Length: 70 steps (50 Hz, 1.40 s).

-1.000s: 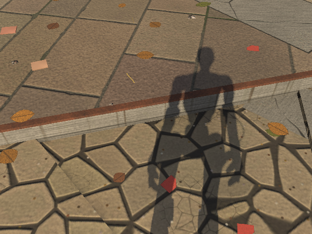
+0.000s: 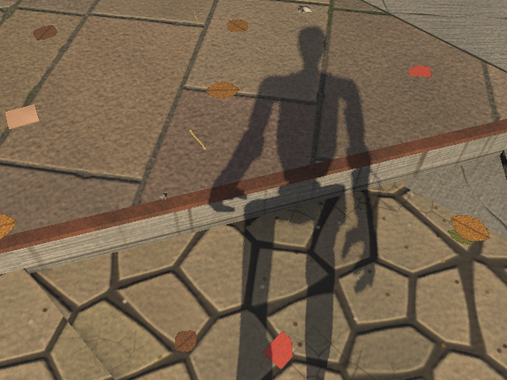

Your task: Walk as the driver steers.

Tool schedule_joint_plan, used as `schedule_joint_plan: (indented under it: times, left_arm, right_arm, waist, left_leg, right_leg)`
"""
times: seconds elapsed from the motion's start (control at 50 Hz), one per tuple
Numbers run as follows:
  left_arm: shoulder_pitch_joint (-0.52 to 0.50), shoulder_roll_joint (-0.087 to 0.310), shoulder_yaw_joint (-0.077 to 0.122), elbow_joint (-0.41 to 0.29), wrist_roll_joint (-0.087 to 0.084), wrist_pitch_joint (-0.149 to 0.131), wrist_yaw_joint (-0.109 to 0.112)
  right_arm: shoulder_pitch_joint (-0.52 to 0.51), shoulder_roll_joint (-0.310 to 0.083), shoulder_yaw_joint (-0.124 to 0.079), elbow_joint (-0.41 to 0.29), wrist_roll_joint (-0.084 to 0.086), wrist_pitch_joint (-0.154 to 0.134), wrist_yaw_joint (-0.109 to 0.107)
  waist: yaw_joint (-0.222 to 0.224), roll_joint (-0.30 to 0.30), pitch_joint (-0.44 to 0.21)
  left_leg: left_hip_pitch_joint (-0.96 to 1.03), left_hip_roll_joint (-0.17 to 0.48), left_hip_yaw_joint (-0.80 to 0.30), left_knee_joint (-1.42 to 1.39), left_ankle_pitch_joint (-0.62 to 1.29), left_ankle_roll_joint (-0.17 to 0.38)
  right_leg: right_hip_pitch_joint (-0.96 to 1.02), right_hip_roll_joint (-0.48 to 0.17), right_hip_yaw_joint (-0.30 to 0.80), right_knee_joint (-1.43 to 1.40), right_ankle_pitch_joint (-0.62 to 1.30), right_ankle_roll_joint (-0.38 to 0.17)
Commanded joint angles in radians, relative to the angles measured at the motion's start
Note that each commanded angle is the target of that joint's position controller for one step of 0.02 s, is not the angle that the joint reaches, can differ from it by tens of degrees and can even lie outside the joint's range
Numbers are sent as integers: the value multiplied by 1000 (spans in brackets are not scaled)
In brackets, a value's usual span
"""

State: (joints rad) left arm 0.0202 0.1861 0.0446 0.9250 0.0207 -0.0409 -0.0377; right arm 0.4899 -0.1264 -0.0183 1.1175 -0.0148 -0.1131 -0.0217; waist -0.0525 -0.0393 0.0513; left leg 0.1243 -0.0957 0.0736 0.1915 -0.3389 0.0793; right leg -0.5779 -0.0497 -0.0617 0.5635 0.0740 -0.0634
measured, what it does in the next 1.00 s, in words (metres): goes down: right foot 0.03 m lower, then left foot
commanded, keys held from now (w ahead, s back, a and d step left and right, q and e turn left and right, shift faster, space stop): w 0.62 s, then w+e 0.38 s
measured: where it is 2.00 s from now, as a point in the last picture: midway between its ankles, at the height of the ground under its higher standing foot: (326, 149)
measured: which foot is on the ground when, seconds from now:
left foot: down 0.00-0.12, up 0.14-0.62, down 0.64-1.00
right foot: up 0.00-0.12, down 0.14-0.64, up 0.66-1.00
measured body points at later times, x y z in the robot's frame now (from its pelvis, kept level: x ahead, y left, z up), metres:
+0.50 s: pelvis +0.31 -0.04 -0.03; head +0.35 -0.05 +0.42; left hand +0.22 +0.18 -0.17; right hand +0.48 -0.25 -0.16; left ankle +0.49 +0.09 -0.72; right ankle +0.21 -0.08 -0.77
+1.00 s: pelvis +0.59 -0.02 -0.02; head +0.62 -0.02 +0.43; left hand +0.74 +0.19 -0.16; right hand +0.51 -0.26 -0.16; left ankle +0.53 +0.04 -0.77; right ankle +0.71 -0.19 -0.71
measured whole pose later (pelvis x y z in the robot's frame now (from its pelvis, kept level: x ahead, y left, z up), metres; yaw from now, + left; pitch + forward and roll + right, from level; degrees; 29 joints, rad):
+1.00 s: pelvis +0.59 -0.02 -0.02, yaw -9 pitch +0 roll +1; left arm 0.12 0.20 0.05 0.94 0.03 -0.03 -0.04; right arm 0.41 -0.18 -0.04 1.05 -0.01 -0.12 -0.02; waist -0.02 -0.04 0.05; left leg 0.01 -0.05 0.23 0.23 -0.25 0.07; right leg -0.65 -0.10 -0.02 0.84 -0.03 -0.05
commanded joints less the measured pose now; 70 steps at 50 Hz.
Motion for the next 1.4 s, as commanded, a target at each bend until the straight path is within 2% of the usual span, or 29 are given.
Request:
schedule_joint_plan:
  times: [0.02, 0.08, 0.12, 0.14, 0.16, 0.18, 0.2, 0.22, 0.28, 0.32, 0.4, 0.54, 0.58, 0.62, 0.64, 0.66, 0.68, 0.72, 0.76, 1.02, 1.12, 1.16, 1.18, 1.2, 1.22, 1.26, 1.3, 1.34, 1.4]
  left_arm:
    - [-102, 56, 6, -89, -2, -14, 8]
    - [28, 95, 28, -59, 4, -30, 22]
    - [297, 131, 51, 32, 13, -47, 38]
    - [440, 189, 69, 63, 37, -51, 46]
    - [462, 253, 80, 57, 56, -49, 36]
    - [457, 222, 79, 62, 12, -33, 29]
    - [340, 161, 61, 49, 3, -37, 30]
    - [269, 107, 44, 41, 4, -44, 28]
    - [316, 49, 15, 90, -3, -64, 36]
    - [359, 88, 18, 107, -8, -77, 37]
    - [400, 81, 5, 116, -10, -78, 34]
    - [519, 108, -1, 162, -5, -72, 54]
    - [496, 121, 3, 163, 3, -70, 65]
    - [454, 135, 5, 155, 5, -62, 64]
    - [443, 106, -5, 128, -8, -64, 57]
    - [585, -7, -25, 119, -51, -57, 44]
    - [502, 116, 8, 130, -19, -50, 48]
    - [374, 89, 10, 90, -9, -50, 41]
    - [386, 49, 10, 96, 12, -26, 31]
    - [-18, 19, -6, -75, 7, 4, -6]
    - [118, 74, 15, -62, 18, 9, 8]
    - [318, 111, 42, -7, 25, -4, 21]
    - [366, 207, 69, 1, 30, -10, 30]
    - [347, 329, 97, -25, 23, 6, 32]
    - [346, 299, 93, -27, 4, 19, 34]
    - [262, 195, 64, -32, -4, 18, 37]
    - [207, 145, 42, -47, -14, 1, 45]
    - [282, 150, 37, -34, -14, -18, 41]
    - [408, 175, 28, -3, -4, -33, 38]
  right_arm:
    - [58, -144, -27, -5, -7, -6, -12]
    - [36, -183, -41, -5, -16, 4, -18]
    - [20, -206, -52, -7, -15, 18, -15]
    - [23, -157, -41, -25, -8, 20, -7]
    - [191, -24, -23, -19, 29, 16, 2]
    - [101, -120, -41, -36, 39, 15, 0]
    - [-67, -155, -48, -83, 22, 12, -1]
    - [-142, -150, -48, -106, 9, 7, 5]
    - [-108, -82, -40, -100, -27, 49, 30]
    - [-132, -78, -38, -117, -34, 69, 38]
    - [-350, -90, -27, -204, -18, 66, 52]
    - [-542, -115, -13, -271, 4, 48, 43]
    - [-454, -142, -25, -246, 0, 37, 32]
    - [-205, -174, -46, -166, -9, 23, 15]
    - [-45, -235, -66, -134, -37, 17, 5]
    - [4, -324, -93, -132, -53, 22, 9]
    - [-70, -266, -85, -138, -8, 39, 22]
    - [-254, -159, -55, -167, 3, 27, 30]
    - [-239, -102, -35, -138, 2, 10, 16]
    - [-45, -181, -36, -104, 2, -16, -11]
    - [-73, -222, -49, -126, -12, 11, -25]
    - [-124, -251, -59, -162, -2, 30, -15]
    - [-118, -212, -52, -197, -3, 30, -7]
    - [-91, -155, -43, -273, 15, 24, 7]
    - [-174, -189, -43, -277, -10, 17, 12]
    - [-235, -166, -36, -306, -10, 2, 19]
    - [-207, -161, -34, -312, -35, 35, 26]
    - [-224, -120, -25, -343, -40, 70, 29]
    - [-387, -63, 5, -451, -32, 83, 4]
  waist:
    - [10, 91, 108]
    - [68, 85, 28]
    - [177, 78, -104]
    - [212, 23, -203]
    - [120, -192, -339]
    - [162, -76, -351]
    - [135, -19, -141]
    - [109, 27, -57]
    - [24, 11, -26]
    - [9, -3, -8]
    - [39, -17, 50]
    - [94, -25, 49]
    - [44, -41, -1]
    - [-66, -31, -120]
    - [-120, 33, -220]
    - [-54, 263, -339]
    - [-47, 82, -288]
    - [24, 32, -35]
    - [75, 56, 14]
    - [25, 112, 38]
    - [96, 173, -65]
    - [198, 113, -176]
    - [196, -15, -231]
    - [129, -226, -313]
    - [151, -1, -266]
    - [85, 73, -75]
    - [24, 63, -45]
    - [35, 16, -83]
    - [72, 3, -70]
  left_leg:
    - [-56, 288, -108, -17, 646, 87]
    - [40, 295, -95, 188, 962, 69]
    - [-43, 251, -63, 555, 937, 52]
    - [-272, 195, -39, 845, 590, 51]
    - [-638, 27, -45, 1243, -301, 13]
    - [-779, 25, -130, 1322, -211, 20]
    - [-856, 98, -120, 1277, -70, 23]
    - [-812, 128, -117, 1205, 20, 24]
    - [-664, 171, -106, 1085, 45, 2]
    - [-703, 174, -77, 1045, 57, -11]
    - [-721, 176, -4, 749, 287, -35]
    - [-660, 106, 42, 376, 335, 10]
    - [-572, 62, 44, 353, 233, 44]
    - [-309, 47, 32, 259, 237, 90]
    - [-50, 217, -147, 258, 194, 139]
    - [232, 535, -640, 196, 167, 313]
    - [133, 505, -703, 92, -3, 289]
    - [-166, 434, -446, -12, 11, 202]
    - [-300, 359, -269, -48, 175, 124]
    - [-158, 306, 113, -15, 663, 33]
    - [-23, 360, 167, 301, 1145, 34]
    - [-130, 343, 184, 700, 994, 9]
    - [-387, 272, 176, 990, 399, -27]
    - [-789, 58, 69, 1346, -211, -80]
    - [-889, 130, -91, 1378, -113, -67]
    - [-922, 185, -78, 1330, -10, -60]
    - [-850, 214, -88, 1280, 32, -77]
    - [-951, 180, -41, 1482, -12, -93]
    - [-1324, 171, -37, 1849, -123, -69]
  right_leg:
    - [18, 17, -10, -79, 25, -35]
    - [164, 76, -30, -108, -101, -78]
    - [469, 79, -32, -157, -91, -107]
    - [718, -91, 127, -79, -130, -134]
    - [1023, -383, 576, -43, 52, -296]
    - [996, -364, 735, -216, -194, -330]
    - [820, -315, 564, -277, -254, -269]
    - [660, -270, 449, -310, -131, -225]
    - [453, -185, 266, -344, 93, -158]
    - [439, -164, 215, -351, 218, -147]
    - [387, -63, 85, -402, 280, -83]
    - [646, -128, 87, -365, 486, -68]
    - [715, -143, 81, -239, 708, -67]
    - [679, -122, 60, 54, 691, -70]
    - [474, -86, 51, 313, 384, -69]
    - [86, 110, -15, 734, -454, -29]
    - [-8, 92, 110, 801, -551, -49]
    - [-12, 2, 122, 699, -397, -48]
    - [79, -30, 121, 623, -354, -30]
    - [-8, -2, -50, 130, -64, -3]
    - [147, 100, -104, 83, -301, -106]
    - [413, 145, -79, -90, -247, -154]
    - [624, -49, 175, -123, -176, -195]
    - [859, -308, 725, -218, -3, -393]
    - [800, -283, 666, -263, -146, -376]
    - [569, -201, 487, -310, -158, -286]
    - [419, -104, 368, -317, -32, -233]
    - [424, -76, 354, -267, 114, -251]
    - [477, -109, 452, -235, -95, -260]
Velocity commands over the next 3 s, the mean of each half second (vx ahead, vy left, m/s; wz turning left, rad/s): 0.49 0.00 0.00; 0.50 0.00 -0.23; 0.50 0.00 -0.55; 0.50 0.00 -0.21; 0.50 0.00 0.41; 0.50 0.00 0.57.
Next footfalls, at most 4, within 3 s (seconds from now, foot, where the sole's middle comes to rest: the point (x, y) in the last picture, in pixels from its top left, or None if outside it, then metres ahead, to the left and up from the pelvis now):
0.14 right None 0.25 -0.09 -0.80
0.64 left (232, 342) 0.57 0.04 -0.80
1.18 right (294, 265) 0.80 -0.15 -0.80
1.70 left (292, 147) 1.15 -0.16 -0.66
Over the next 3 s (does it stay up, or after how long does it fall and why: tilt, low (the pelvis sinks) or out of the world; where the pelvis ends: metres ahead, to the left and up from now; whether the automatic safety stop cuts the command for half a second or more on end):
stays up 1.65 -0.36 0.11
